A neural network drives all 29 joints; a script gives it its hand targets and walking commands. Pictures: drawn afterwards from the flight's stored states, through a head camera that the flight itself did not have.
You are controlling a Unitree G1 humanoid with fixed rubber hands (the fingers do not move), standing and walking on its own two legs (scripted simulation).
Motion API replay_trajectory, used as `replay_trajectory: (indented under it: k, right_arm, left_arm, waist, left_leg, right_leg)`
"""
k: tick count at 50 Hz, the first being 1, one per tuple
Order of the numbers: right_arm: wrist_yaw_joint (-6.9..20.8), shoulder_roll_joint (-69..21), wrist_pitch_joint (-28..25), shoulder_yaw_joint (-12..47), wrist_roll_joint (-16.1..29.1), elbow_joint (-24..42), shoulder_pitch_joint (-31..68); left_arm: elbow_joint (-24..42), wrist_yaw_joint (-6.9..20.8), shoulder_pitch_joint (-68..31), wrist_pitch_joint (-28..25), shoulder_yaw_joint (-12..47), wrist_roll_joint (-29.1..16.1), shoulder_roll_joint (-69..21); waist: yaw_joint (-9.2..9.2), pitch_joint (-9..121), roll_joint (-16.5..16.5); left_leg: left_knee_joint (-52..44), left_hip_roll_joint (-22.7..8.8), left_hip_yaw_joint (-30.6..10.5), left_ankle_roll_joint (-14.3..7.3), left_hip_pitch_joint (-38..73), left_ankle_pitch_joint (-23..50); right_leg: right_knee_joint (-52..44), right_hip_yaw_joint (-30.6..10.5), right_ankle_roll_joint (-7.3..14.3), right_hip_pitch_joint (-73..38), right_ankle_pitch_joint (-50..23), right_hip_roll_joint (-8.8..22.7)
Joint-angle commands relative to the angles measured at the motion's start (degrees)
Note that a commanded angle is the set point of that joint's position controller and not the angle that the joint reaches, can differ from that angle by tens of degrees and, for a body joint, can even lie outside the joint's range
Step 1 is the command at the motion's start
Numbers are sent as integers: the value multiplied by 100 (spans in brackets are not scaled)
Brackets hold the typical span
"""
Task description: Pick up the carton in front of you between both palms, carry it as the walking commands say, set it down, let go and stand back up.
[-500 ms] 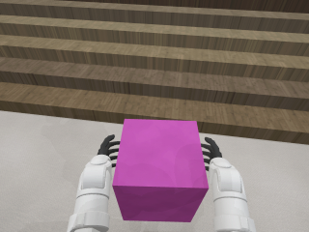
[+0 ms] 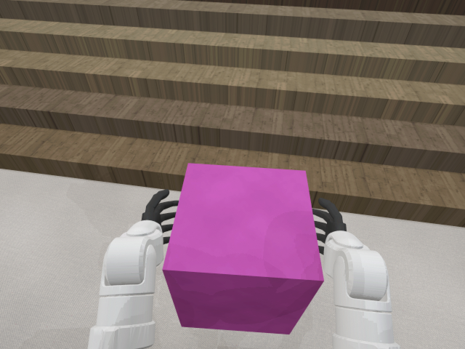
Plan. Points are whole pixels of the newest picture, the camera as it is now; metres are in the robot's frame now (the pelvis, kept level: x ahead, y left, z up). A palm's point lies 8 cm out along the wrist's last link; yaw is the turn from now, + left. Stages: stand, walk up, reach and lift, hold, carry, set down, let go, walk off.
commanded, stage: carry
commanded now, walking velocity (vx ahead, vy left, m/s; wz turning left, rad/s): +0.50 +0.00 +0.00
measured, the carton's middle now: (240, 252) +0.29 +0.00 +0.02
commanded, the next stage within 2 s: none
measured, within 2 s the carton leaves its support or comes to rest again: neither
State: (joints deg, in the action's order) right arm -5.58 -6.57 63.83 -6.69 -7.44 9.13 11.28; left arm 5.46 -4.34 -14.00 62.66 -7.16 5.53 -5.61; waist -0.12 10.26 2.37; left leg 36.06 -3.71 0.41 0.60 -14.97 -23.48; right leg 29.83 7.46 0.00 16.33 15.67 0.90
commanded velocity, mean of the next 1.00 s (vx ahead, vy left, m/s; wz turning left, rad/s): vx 0.50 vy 0.00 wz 0.00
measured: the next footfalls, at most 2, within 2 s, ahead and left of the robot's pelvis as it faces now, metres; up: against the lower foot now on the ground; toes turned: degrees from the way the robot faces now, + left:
left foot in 0.14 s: +0.10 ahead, +0.10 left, +0.00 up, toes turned +8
right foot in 0.48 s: +0.45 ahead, -0.08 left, +0.00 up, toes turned -9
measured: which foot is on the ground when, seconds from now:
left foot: down 0.00-0.00, up 0.02-0.12, down 0.14-0.50, up 0.52-0.96, down 0.98-1.00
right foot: down 0.00-0.16, up 0.18-0.46, down 0.48-1.00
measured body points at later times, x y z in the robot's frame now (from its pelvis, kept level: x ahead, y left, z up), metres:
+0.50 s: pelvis +0.29 -0.01 -0.02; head +0.28 -0.01 +0.43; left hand +0.57 +0.14 +0.07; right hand +0.57 -0.16 +0.07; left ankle +0.07 +0.09 -0.71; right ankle +0.41 -0.08 -0.73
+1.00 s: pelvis +0.62 +0.01 -0.02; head +0.62 +0.02 +0.43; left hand +0.93 +0.17 +0.11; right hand +0.93 -0.13 +0.11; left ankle +0.76 +0.09 -0.73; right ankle +0.41 -0.07 -0.72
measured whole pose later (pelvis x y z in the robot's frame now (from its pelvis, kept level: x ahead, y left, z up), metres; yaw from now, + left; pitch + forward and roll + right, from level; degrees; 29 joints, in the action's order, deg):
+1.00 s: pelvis +0.62 +0.01 -0.02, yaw +1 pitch +2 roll +1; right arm -6.7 -7.0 70.5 -7.6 -4.5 22.5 17.4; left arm 22.4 -6.1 -17.4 70.2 -8.2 4.3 -5.8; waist -0.2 3.6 -1.1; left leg 30.4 -1.1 12.7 -4.8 -29.4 -3.3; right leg 29.1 10.7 0.4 -3.6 31.2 2.7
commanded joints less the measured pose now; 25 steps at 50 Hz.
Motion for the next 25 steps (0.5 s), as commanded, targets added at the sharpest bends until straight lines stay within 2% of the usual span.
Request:
replay_trajectory:
  k: [1,2,3,4,5,6,7,8,9,10,11,12,13,15,18,19,21,22,23,24,25]
  right_arm:
    - [1485,-5225,250,4217,2539,1018,3305]
    - [1538,-5288,306,4245,2639,1028,3306]
    - [1574,-5311,341,4210,2679,1023,3119]
    - [1580,-5306,367,4149,2672,1021,2924]
    - [1565,-5317,395,4110,2628,1066,2686]
    - [1541,-5281,416,4107,2583,1151,2539]
    - [1511,-5190,438,4099,2551,1281,2573]
    - [1468,-5171,468,4032,2458,1212,2480]
    - [1410,-5139,476,3936,2330,1153,2492]
    - [1358,-5072,524,3887,2293,1273,2518]
    - [1315,-5068,572,3910,2302,1368,2571]
    - [1288,-5072,599,3929,2321,1456,2621]
    - [1283,-5100,627,3966,2355,1506,2656]
    - [1334,-5126,660,4061,2449,1531,2642]
    - [1485,-5159,656,4151,2569,1479,2610]
    - [1529,-5171,649,4172,2593,1448,2611]
    - [1593,-5185,621,4190,2596,1370,2466]
    - [1619,-5185,608,4199,2595,1360,2427]
    - [1641,-5138,588,4214,2595,1367,2495]
    - [1669,-5085,569,4203,2572,1361,2652]
    - [1684,-5073,597,4253,2601,1370,2801]
  left_arm:
    - [759,1278,-2383,238,3958,-2085,-5336]
    - [1013,1234,-2421,320,3980,-2040,-5318]
    - [1281,1203,-2410,383,4028,-2021,-5287]
    - [1491,1195,-2438,443,4105,-2064,-5384]
    - [1653,1209,-2399,491,4135,-2112,-5447]
    - [1784,1235,-2396,531,4168,-2160,-5437]
    - [1846,1266,-2331,559,4211,-2201,-5385]
    - [1984,1303,-2523,619,4233,-2268,-5233]
    - [2156,1349,-2832,723,4305,-2427,-5110]
    - [2088,1389,-2920,783,4330,-2539,-5061]
    - [1960,1423,-2827,805,4279,-2561,-5019]
    - [1846,1440,-2681,815,4259,-2569,-5043]
    - [1745,1438,-2551,808,4229,-2535,-5094]
    - [1597,1389,-2270,783,4136,-2398,-5191]
    - [1530,1296,-2013,729,4025,-2129,-5277]
    - [1527,1273,-1957,714,4006,-2059,-5303]
    - [1501,1256,-1796,677,4003,-1967,-5335]
    - [1469,1264,-1722,647,4006,-1935,-5353]
    - [1485,1283,-1818,621,4013,-1936,-5338]
    - [1468,1310,-1915,610,4008,-1944,-5358]
    - [1328,1332,-1946,595,3953,-1886,-5292]
  waist:
    - [185,779,-1932]
    - [221,567,-1418]
    - [233,683,-1063]
    - [207,809,-951]
    - [131,928,-972]
    - [33,1070,-922]
    - [-4,1236,-617]
    - [-149,1232,499]
    - [-149,942,1760]
    - [-171,688,1302]
    - [-219,628,705]
    - [-235,853,331]
    - [-243,859,116]
    - [-220,789,278]
    - [-157,549,506]
    - [-133,413,582]
    - [-51,492,724]
    - [27,714,708]
    - [100,992,613]
    - [240,1219,296]
    - [197,1395,-1163]
  left_leg:
    - [1030,214,649,15,-2987,-701]
    - [860,119,521,-36,-3119,-1086]
    - [423,121,521,-55,-2943,-975]
    - [-126,169,614,-79,-2508,-538]
    - [-687,283,833,-85,-1756,167]
    - [-1308,392,1074,-98,-539,807]
    - [-1491,319,984,-161,1065,1114]
    - [-2190,-714,-737,-497,2041,252]
    - [-2141,-1709,-2519,-1157,2889,1503]
    - [-1957,-1994,-2688,-1569,3329,2633]
    - [-1713,-1983,-2377,-1593,3507,3912]
    - [-1612,-1928,-2050,-1465,3698,3935]
    - [-1660,-1787,-1677,-1222,3656,3851]
    - [-1795,-1447,-960,-887,3456,4025]
    - [-2018,-1033,-50,-759,2578,3995]
    - [-2023,-915,248,-685,2149,4188]
    - [-1521,-834,722,-479,1452,5224]
    - [-947,-736,1018,-320,1171,5412]
    - [-172,-582,1198,-194,747,4992]
    - [891,-452,1132,-116,18,3676]
    - [2601,152,1014,115,-1149,1582]
  right_leg:
    - [-1280,-3023,1174,-3038,-1112,2093]
    - [-1143,-2860,1315,-3066,-2013,2137]
    - [-1023,-2528,1232,-3055,-2106,2059]
    - [-954,-2079,983,-2861,-1837,1899]
    - [-824,-1528,717,-2453,-1578,1664]
    - [-526,-828,449,-1715,-1085,1328]
    - [-12,-234,211,-591,-803,1008]
    - [1414,382,-85,648,-209,594]
    - [2251,384,-280,2281,882,97]
    - [2689,-30,-138,3174,1734,162]
    - [3066,-174,-29,3503,1908,239]
    - [3015,-264,40,3651,1762,327]
    - [2735,-291,63,3643,1478,392]
    - [2090,-79,33,3315,793,269]
    - [969,293,11,2347,-241,70]
    - [545,480,29,1813,-570,-60]
    - [81,830,110,277,-1270,-358]
    - [-149,986,164,-639,-1427,-506]
    - [-223,1042,195,-1615,-1120,-514]
    - [-169,385,194,-2490,-455,61]
    - [-1177,-2721,837,-2873,860,1792]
